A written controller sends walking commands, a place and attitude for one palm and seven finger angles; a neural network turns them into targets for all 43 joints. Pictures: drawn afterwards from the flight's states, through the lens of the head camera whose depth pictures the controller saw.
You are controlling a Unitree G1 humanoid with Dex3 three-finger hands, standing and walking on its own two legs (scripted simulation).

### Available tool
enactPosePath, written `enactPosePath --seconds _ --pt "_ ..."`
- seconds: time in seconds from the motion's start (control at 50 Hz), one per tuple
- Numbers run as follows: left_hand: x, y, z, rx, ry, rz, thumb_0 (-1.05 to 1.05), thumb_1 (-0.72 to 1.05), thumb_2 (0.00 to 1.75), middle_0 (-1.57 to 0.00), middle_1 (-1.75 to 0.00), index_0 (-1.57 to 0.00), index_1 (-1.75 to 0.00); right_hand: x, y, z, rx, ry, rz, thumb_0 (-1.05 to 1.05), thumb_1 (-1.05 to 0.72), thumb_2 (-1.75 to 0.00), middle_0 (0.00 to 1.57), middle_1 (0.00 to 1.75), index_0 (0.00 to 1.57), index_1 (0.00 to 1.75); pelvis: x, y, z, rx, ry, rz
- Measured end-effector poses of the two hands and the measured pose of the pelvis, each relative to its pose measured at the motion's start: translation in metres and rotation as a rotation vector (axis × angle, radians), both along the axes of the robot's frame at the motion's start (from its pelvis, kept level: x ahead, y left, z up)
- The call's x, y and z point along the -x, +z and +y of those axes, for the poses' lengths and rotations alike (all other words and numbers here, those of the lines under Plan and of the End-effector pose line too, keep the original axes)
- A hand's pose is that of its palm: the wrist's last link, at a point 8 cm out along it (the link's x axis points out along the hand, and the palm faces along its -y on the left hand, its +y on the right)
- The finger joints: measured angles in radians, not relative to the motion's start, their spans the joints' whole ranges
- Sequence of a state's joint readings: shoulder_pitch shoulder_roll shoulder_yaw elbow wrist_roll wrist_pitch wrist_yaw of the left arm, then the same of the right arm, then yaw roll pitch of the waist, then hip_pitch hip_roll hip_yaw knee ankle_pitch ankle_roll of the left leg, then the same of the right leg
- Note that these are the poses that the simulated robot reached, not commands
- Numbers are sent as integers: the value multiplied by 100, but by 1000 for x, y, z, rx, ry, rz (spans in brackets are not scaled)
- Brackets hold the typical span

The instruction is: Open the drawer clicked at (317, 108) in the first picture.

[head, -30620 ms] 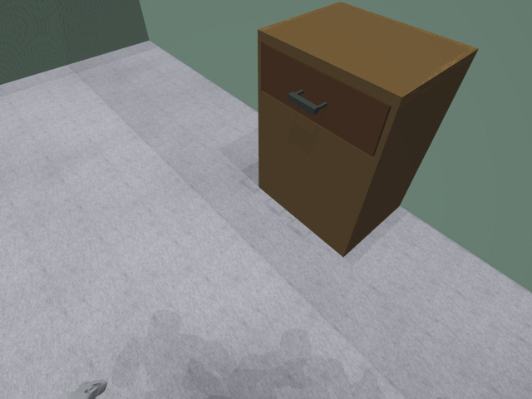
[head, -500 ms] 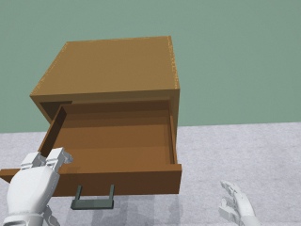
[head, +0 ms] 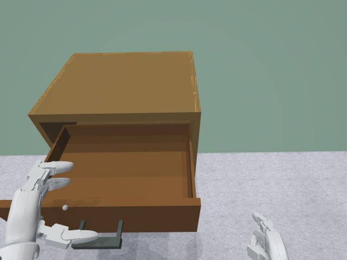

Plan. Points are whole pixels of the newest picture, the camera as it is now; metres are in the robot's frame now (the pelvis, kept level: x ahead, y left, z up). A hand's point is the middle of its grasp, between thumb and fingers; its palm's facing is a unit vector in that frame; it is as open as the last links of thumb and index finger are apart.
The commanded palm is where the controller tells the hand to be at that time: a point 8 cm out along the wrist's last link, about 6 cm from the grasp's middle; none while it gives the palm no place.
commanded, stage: draw the hand back to the body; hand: left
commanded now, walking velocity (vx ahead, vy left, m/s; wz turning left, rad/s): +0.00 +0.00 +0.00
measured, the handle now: (99, 233) +0.20 +0.23 -0.10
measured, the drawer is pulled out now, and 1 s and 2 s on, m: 0.30 0.30 0.30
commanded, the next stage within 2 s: step back with the hand held close in 0.78 s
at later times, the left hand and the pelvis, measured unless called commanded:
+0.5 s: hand (53, 192) +0.18 +0.23 +0.16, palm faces +0.38 -0.82 -0.43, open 9.3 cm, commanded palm +0.13 +0.27 +0.18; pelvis +0.00 -0.01 +0.01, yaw +0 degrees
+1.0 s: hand (44, 188) +0.18 +0.24 +0.16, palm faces +0.38 -0.80 -0.46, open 7.5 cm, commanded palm +0.12 +0.28 +0.18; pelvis -0.01 +0.00 +0.01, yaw +0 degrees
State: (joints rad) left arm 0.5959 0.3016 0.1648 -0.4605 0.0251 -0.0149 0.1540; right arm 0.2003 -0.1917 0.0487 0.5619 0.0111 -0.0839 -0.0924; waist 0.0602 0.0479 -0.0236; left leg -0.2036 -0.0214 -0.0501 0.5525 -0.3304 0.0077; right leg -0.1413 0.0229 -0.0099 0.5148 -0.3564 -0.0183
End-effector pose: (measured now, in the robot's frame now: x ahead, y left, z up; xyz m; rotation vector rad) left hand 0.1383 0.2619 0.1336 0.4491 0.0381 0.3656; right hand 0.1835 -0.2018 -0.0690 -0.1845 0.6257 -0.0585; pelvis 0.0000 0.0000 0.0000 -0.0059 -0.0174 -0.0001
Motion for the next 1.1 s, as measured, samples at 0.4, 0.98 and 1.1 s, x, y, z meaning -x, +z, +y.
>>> enactPosePath --seconds 0.4,0.98,1.1 --pt "-5 35 1 -40 -15 -79 -1 28 63 -25 -69 -25 -69 -7 0 -24 18 -23 19 1 -91 -90 20 29 20 30 -2 8 -9 0 -2 0" --pt "-4 49 17 -81 -12 -138 1 88 89 -21 -30 -21 -30 2 4 -17 22 -13 52 1 -91 -90 20 29 20 30 8 10 -4 11 -3 12" --pt "-10 44 16 -101 -87 -91 1 89 89 -20 -30 -21 -30 14 2 -23 49 -56 112 1 -91 -90 20 30 20 30 17 10 5 12 -16 58"
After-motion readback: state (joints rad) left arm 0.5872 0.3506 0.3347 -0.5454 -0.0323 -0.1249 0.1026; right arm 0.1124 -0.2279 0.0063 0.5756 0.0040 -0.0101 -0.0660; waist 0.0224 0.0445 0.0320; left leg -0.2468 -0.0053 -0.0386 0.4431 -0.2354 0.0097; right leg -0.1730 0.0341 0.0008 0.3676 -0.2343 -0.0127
